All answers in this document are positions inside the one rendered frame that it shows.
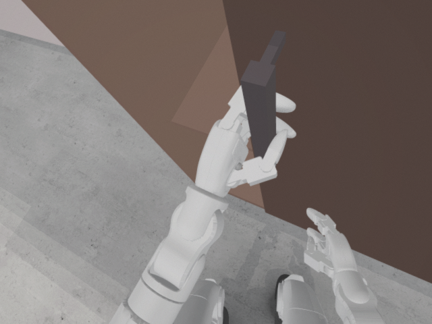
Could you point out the right robot thigh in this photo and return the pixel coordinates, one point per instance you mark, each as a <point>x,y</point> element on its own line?
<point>298,304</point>

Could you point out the right robot hand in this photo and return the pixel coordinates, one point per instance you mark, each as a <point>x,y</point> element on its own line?
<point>333,253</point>

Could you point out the left robot thigh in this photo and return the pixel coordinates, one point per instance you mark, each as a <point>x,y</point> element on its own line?
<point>204,303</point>

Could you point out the left robot hand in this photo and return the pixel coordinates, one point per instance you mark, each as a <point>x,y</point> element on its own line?
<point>226,147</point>

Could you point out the right robot forearm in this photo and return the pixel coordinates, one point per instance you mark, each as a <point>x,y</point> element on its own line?
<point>355,302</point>

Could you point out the robot thigh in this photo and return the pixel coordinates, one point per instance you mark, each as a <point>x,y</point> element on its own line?
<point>204,303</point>
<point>298,304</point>

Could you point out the handle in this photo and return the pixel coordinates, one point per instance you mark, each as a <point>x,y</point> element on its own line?
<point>259,91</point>

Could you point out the wardrobe door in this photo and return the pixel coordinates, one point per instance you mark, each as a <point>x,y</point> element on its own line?
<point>360,74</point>

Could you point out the left robot forearm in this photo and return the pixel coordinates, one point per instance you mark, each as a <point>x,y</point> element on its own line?
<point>177,263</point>

